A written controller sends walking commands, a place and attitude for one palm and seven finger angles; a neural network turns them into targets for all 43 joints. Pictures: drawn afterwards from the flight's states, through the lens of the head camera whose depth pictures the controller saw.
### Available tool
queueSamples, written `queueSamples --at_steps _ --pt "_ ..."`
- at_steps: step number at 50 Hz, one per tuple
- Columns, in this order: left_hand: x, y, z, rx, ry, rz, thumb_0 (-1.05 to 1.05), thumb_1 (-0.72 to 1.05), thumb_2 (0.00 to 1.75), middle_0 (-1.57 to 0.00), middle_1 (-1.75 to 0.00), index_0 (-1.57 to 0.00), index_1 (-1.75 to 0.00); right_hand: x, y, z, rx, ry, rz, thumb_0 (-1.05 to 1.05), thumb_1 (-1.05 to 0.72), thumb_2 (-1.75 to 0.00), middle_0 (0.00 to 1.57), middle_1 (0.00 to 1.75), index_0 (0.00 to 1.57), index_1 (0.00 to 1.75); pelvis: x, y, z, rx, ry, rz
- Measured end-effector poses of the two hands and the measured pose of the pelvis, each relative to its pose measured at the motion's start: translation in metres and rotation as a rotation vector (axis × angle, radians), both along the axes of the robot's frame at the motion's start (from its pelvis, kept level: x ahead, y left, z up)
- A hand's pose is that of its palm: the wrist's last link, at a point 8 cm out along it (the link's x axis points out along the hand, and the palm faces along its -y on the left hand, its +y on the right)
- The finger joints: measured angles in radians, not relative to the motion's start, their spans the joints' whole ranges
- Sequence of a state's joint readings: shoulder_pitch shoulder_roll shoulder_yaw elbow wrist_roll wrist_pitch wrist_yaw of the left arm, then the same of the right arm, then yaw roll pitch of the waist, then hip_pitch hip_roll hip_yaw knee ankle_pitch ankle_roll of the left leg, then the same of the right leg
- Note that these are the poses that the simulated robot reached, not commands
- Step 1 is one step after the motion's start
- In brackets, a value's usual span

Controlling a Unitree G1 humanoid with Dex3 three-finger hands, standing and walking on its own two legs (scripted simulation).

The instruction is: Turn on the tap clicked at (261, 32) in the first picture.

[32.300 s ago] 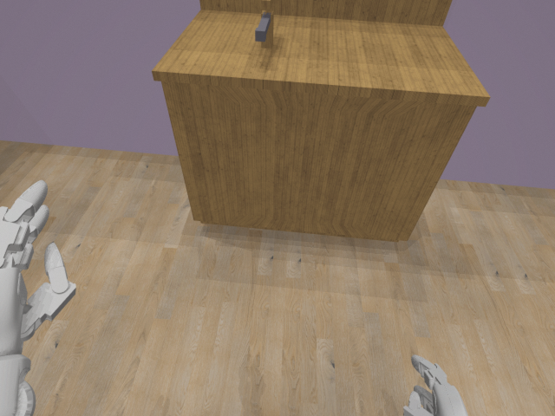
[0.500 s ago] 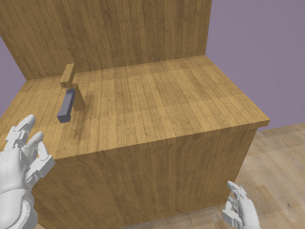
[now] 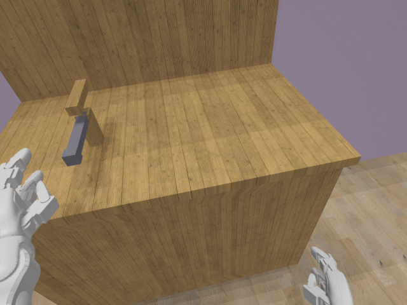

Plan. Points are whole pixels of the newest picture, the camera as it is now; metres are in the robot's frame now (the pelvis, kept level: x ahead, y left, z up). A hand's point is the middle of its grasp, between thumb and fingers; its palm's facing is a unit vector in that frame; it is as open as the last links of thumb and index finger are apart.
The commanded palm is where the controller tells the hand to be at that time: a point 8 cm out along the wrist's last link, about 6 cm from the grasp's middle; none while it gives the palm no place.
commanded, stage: reach beside the lever's end, fingers flat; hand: left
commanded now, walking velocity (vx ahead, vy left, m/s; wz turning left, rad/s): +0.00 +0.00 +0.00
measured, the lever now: (72, 156) +0.35 +0.33 +0.13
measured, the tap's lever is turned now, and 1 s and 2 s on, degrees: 0 0 0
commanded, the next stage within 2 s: push the lever round in 1.60 s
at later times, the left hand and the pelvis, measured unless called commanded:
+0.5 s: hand (51, 188) +0.25 +0.31 +0.15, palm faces +0.55 -0.83 -0.10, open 7.6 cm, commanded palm +0.21 +0.34 +0.15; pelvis +0.00 +0.01 +0.00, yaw -1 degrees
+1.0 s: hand (48, 176) +0.29 +0.34 +0.14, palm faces +0.56 -0.83 -0.09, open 7.8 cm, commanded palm +0.24 +0.38 +0.14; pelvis -0.01 +0.03 +0.00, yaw -1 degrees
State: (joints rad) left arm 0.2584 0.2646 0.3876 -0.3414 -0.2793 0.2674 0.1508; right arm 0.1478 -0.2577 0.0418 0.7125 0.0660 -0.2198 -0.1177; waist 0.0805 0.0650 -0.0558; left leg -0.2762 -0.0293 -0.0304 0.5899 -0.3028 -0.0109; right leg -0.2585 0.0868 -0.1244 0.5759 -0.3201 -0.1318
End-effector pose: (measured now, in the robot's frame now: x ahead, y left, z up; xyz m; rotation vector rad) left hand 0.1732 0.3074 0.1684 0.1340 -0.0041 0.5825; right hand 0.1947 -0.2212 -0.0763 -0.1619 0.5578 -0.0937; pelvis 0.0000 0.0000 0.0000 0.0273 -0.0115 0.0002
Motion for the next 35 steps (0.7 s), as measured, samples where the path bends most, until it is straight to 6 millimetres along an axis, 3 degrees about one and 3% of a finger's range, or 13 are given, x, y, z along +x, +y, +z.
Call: queueSamples --at_steps 35 --pt "0.046 0.049 -0.018 -0.047 0.017 0.015 0.02 0.90 0.90 -0.17 -0.21 -0.17 -0.21 -0.025 0.007 -0.003 -0.026 0.070 -0.049 0.01 -0.90 -0.90 0.20 0.30 0.20 0.30 -0.009 0.018 0.003 -0.011 0.019 -0.014"
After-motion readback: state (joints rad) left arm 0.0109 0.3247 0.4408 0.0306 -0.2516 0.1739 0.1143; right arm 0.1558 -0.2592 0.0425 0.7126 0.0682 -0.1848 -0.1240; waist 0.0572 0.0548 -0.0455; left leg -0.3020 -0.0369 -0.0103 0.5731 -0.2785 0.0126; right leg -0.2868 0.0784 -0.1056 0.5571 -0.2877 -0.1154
